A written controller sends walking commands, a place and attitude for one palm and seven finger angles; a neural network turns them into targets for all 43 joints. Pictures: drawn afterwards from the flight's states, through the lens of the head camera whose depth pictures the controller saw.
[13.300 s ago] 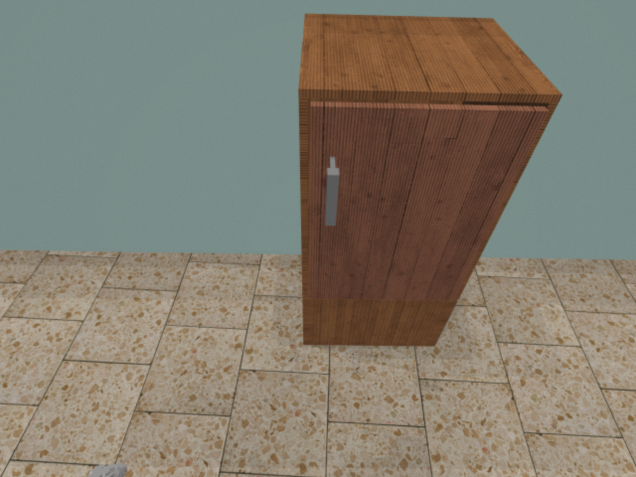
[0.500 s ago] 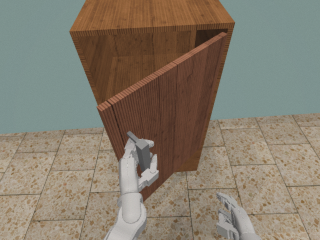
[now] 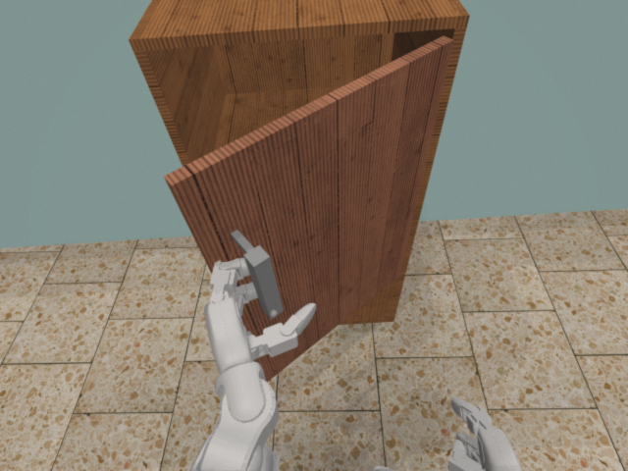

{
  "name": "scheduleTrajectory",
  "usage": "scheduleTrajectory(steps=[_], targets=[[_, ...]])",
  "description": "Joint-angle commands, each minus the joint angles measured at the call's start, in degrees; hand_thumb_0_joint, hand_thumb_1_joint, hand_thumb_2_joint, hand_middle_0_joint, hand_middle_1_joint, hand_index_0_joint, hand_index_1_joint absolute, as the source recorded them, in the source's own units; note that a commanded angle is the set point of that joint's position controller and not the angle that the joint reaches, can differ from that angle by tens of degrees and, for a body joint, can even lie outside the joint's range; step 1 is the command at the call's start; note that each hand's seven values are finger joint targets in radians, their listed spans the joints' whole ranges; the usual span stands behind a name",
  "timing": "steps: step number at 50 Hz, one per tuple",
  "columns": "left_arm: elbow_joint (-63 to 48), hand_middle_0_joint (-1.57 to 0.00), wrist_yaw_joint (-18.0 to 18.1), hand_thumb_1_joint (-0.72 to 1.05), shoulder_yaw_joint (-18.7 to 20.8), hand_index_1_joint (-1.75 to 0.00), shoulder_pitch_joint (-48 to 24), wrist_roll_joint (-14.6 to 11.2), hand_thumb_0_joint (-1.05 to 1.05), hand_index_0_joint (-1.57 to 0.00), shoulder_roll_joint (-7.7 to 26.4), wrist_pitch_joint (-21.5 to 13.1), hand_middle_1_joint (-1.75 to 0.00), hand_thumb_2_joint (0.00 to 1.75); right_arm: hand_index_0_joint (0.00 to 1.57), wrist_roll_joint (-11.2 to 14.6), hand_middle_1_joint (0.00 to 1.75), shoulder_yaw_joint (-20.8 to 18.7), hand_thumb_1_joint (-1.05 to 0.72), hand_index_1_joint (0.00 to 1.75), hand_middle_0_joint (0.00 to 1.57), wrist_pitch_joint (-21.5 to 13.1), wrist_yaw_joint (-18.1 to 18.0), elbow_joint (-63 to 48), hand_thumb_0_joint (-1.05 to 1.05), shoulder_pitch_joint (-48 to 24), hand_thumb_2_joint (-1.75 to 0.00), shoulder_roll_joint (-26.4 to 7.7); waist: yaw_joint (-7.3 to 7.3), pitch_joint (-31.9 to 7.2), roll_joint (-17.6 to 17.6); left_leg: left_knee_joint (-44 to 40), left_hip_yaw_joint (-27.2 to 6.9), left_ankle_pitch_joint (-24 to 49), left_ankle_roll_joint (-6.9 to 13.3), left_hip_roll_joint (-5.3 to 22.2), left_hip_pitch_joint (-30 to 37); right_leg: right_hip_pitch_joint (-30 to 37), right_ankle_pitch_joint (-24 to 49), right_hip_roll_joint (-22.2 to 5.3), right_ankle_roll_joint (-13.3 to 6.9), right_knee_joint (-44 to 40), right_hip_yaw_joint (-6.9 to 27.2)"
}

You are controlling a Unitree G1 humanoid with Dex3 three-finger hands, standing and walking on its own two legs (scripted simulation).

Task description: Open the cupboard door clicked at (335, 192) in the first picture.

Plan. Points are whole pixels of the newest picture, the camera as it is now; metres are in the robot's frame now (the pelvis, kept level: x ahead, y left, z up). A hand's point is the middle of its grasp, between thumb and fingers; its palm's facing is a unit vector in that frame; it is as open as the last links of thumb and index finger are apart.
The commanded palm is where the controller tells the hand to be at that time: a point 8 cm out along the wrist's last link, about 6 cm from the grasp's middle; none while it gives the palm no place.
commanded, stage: open thumb and fingers to let go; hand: left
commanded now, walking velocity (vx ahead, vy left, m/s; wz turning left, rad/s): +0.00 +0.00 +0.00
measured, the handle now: (256, 275) +0.36 +0.09 +0.06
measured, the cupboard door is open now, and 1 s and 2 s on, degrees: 37 37 37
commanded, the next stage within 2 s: slide the hand sideways off the handle in 0.42 s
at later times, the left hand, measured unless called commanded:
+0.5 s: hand (275, 307) +0.31 +0.06 +0.05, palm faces +0.28 -0.96 -0.05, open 15.5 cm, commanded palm +0.26 +0.08 +0.05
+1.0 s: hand (276, 343) +0.27 +0.05 +0.05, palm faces -0.06 -1.00 +0.01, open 16.3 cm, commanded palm +0.23 +0.10 +0.05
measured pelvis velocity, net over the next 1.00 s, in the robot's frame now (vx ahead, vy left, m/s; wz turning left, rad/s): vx -0.02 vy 0.06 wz -0.06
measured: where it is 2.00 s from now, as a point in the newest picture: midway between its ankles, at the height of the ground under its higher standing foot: outside the picture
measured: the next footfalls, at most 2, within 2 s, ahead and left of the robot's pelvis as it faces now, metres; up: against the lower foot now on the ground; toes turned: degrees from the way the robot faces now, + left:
none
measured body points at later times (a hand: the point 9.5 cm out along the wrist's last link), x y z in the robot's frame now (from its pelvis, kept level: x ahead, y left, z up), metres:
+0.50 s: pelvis -0.02 +0.03 +0.00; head +0.02 +0.02 +0.44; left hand +0.29 +0.11 +0.05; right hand +0.17 -0.18 -0.10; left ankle +0.06 +0.19 -0.65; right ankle -0.03 -0.06 -0.65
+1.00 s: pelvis -0.02 +0.06 -0.01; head +0.03 +0.05 +0.44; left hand +0.26 +0.11 +0.05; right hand +0.13 -0.16 -0.11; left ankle +0.06 +0.19 -0.65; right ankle -0.03 -0.06 -0.65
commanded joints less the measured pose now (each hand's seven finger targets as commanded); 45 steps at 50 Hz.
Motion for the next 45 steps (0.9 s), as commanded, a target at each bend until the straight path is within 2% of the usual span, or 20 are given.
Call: scheduleTrajectory(steps=[1,3,5,9,10,15,17,20,24,25,26,27,28,30,32,35,39,40,42,45], targets=[[-12.0,-0.30,0.2,-0.50,-2.2,-1.20,-10.5,1.4,0.00,-0.30,-11.2,-3.6,-1.20,0.30,0.20,0.4,0.30,-1.7,-0.90,0.30,0.20,-3.4,-0.2,-8.8,0.00,-5.3,-0.90,-3.6,-0.62,-15.0,-8.9,-0.9,3.1,9.6,3.7,-3.1,10.1,6.5,33.2,-3.6,6.2,-14.9,7.5],[-11.8,-0.29,0.3,-0.50,-2.8,-1.15,-12.7,1.3,0.00,-0.29,-11.7,-3.3,-1.15,0.30,0.20,0.5,0.30,-1.6,-0.90,0.30,0.20,-3.4,-0.1,-8.7,0.00,-5.4,-0.90,-3.5,-1.10,-14.0,-8.8,-0.9,3.2,8.9,3.8,-3.2,10.3,5.5,31.2,-3.5,6.2,-15.3,7.2],[-10.4,-0.27,0.7,-0.50,-2.1,-1.05,-13.4,1.3,0.00,-0.27,-11.4,-2.9,-1.05,0.30,0.20,0.6,0.30,-1.6,-0.90,0.30,0.20,-3.4,-0.2,-8.6,0.00,-5.6,-0.90,-3.7,-0.73,-13.4,-9.8,-1.2,3.0,8.3,3.8,-3.1,10.1,5.0,28.4,-3.1,5.8,-15.6,6.9],[-9.8,-0.24,1.1,-0.50,-2.6,-0.85,-14.6,1.1,0.00,-0.24,-12.4,-2.6,-0.85,0.30,0.20,0.6,0.30,-1.4,-0.90,0.30,0.20,-3.4,0.0,-8.6,0.00,-6.3,-0.90,-3.4,-0.66,-13.5,-8.5,-1.3,3.4,8.2,3.8,-3.2,11.0,4.2,26.9,-2.8,5.6,-15.5,6.2],[-9.9,-0.23,1.3,-0.50,-2.3,-0.80,-14.9,1.1,0.00,-0.23,-12.1,-2.4,-0.80,0.30,0.20,0.6,0.30,-1.5,-0.90,0.30,0.20,-3.4,0.1,-8.5,0.00,-6.4,-0.90,-3.5,-0.08,-13.9,-7.4,-1.5,3.4,8.6,3.8,-3.2,11.0,4.5,26.5,-2.6,5.2,-15.1,5.8],[-7.8,-0.19,2.1,-0.50,-2.8,-0.55,-17.3,1.3,0.00,-0.19,-13.4,-1.6,-0.55,0.30,0.20,0.7,0.30,-1.4,-0.90,0.30,0.20,-3.3,0.4,-8.4,0.00,-7.3,-0.90,-3.4,-0.04,-12.9,-6.4,-1.8,3.5,7.8,3.8,-3.2,11.6,2.5,21.9,-1.7,4.3,-14.7,4.2],[-6.6,-0.18,2.6,-0.50,-3.1,-0.45,-19.9,1.3,0.00,-0.18,-14.1,-1.5,-0.45,0.30,0.20,0.6,0.30,-1.3,-0.90,0.30,0.20,-3.3,0.5,-8.1,0.00,-7.8,-0.90,-3.3,-0.58,-12.3,-7.0,-1.7,3.6,7.0,3.8,-3.1,11.8,0.9,19.3,-1.5,4.3,-14.8,3.8],[-5.9,-0.15,3.0,-0.50,-2.2,-0.30,-20.6,1.3,0.00,-0.15,-13.5,-1.2,-0.30,0.30,0.20,0.6,0.30,-1.4,-0.90,0.30,0.20,-3.2,0.6,-8.0,0.00,-8.0,-0.90,-3.4,0.07,-13.5,-6.5,-2.0,3.6,7.0,3.8,-3.1,12.2,1.2,18.0,-1.0,3.8,-14.6,3.4],[-3.6,-0.15,3.3,-0.50,-3.1,-0.30,-23.1,1.2,0.00,-0.15,-15.1,-0.3,-0.30,0.30,0.20,0.5,0.30,-1.2,-0.90,0.30,0.20,-2.8,1.0,-8.0,0.00,-8.1,-0.90,-3.4,-0.29,-12.7,-6.5,-2.3,3.8,6.6,3.8,-3.2,12.3,0.1,16.2,-0.7,3.7,-14.4,2.8],[-3.3,-0.15,3.3,-0.50,-2.6,-0.30,-22.5,1.5,0.00,-0.15,-14.5,-0.2,-0.30,0.30,0.20,0.6,0.30,-1.3,-0.90,0.30,0.20,-2.7,1.1,-8.0,0.00,-8.3,-0.90,-3.5,0.46,-13.2,-5.2,-2.6,3.6,7.0,3.7,-3.0,12.6,0.3,15.8,-0.3,3.1,-13.9,2.4],[-3.5,-0.15,3.4,-0.50,-3.5,-0.30,-23.3,1.5,0.00,-0.15,-15.6,-0.2,-0.30,0.30,0.20,0.5,0.30,-1.3,-0.90,0.30,0.20,-2.6,1.2,-8.0,0.00,-8.2,-0.90,-3.4,0.18,-14.2,-4.7,-2.4,3.8,7.8,3.8,-2.9,13.3,0.1,16.7,-0.2,3.0,-13.3,2.1],[-7.5,-0.15,-9.4,-0.50,-18.8,-0.30,-22.8,8.6,0.00,-0.15,-9.0,-4.0,-0.30,0.30,0.20,1.3,0.30,-1.6,-0.90,0.30,0.20,-1.6,1.5,-8.0,0.00,-1.7,-0.90,-5.4,-7.39,-9.5,-8.5,-1.8,3.5,7.7,5.2,-2.9,12.2,-3.0,22.1,-0.6,3.5,-12.7,4.0],[-10.6,-0.15,-15.3,-0.50,-14.7,-0.30,-23.7,5.5,0.00,-0.15,-6.3,-8.2,-0.30,0.30,0.20,1.8,0.30,-2.6,-0.90,0.30,0.20,-1.6,1.6,-9.7,0.00,-1.2,-0.90,-5.2,-4.85,-13.9,-7.2,-1.1,3.2,8.8,5.4,-3.1,11.9,-0.7,25.1,-1.1,3.3,-11.8,4.7],[-13.9,-0.15,-22.1,-0.50,-13.7,-0.30,-22.8,2.4,0.00,-0.15,-4.6,-11.9,-0.30,0.30,0.20,2.6,0.30,-2.6,-0.90,0.30,0.20,-1.6,1.5,-11.5,0.00,-1.0,-0.90,-5.4,-4.30,-17.0,-3.0,-0.5,3.4,9.1,5.5,-2.9,14.4,-0.4,24.6,-0.9,2.9,-10.3,4.6],[-13.5,-0.15,-23.8,-0.50,-13.1,-0.30,-19.8,-0.1,0.00,-0.15,-5.8,-12.7,-0.30,0.30,0.20,3.3,0.30,-2.3,-0.90,0.30,0.20,-1.8,1.5,-13.0,0.00,-0.9,-0.90,-5.1,-3.51,-16.5,-3.0,-0.8,3.4,7.3,5.3,-2.7,15.5,-2.3,20.2,-0.6,2.9,-10.5,3.8],[-12.8,-0.15,-20.8,-0.50,-11.2,-0.30,-19.7,-2.3,0.00,-0.15,-6.6,-11.0,-0.30,0.30,0.20,3.9,0.30,-1.9,-0.90,0.30,0.20,-1.5,1.3,-14.1,0.00,-1.2,-0.90,-5.3,-3.40,-12.7,-5.6,-2.1,2.9,3.1,5.2,-2.5,14.0,-3.6,13.3,-0.3,3.2,-11.8,3.2],[-12.2,-0.15,-15.8,-0.50,-9.4,-0.30,-16.1,0.4,0.00,-0.15,-5.3,-9.1,-0.30,0.30,0.20,3.5,0.30,-2.0,-0.90,0.30,0.20,-0.1,1.4,-14.9,0.00,-1.3,-0.90,-5.6,-2.44,-12.9,-8.2,-2.5,3.3,2.8,5.2,-2.5,13.0,-3.2,12.5,-0.1,3.4,-11.6,3.0],[-12.4,-0.15,-14.9,-0.50,-8.1,-0.30,-14.7,1.6,0.00,-0.15,-3.7,-8.9,-0.30,0.30,0.20,3.4,0.30,-2.1,-0.90,0.30,0.20,0.2,1.3,-15.1,0.00,-1.5,-0.90,-5.8,-1.41,-13.6,-7.8,-2.8,3.1,3.6,5.0,-2.3,12.8,-2.5,13.0,0.0,3.1,-10.8,2.8],[-12.9,-0.15,-14.0,-0.50,-9.3,-0.30,-14.9,2.8,0.00,-0.15,-4.8,-8.6,-0.30,0.30,0.20,3.4,0.30,-2.0,-0.90,0.30,0.20,0.8,1.4,-15.4,0.00,-1.7,-0.90,-5.5,-1.69,-13.0,-6.4,-3.0,3.2,3.1,5.0,-2.3,12.9,-3.0,12.9,0.0,3.0,-10.5,2.6],[-13.9,-0.15,-13.9,-0.50,-9.0,-0.30,-9.8,2.4,0.00,-0.15,-4.7,-8.3,-0.30,0.30,0.20,3.5,0.30,-2.0,-0.90,0.30,0.20,1.3,1.5,-16.4,0.00,-2.0,-0.90,-5.5,-0.27,-14.3,-6.2,-3.6,3.3,4.8,4.8,-2.2,13.7,-1.2,14.2,0.4,2.6,-10.4,2.4]])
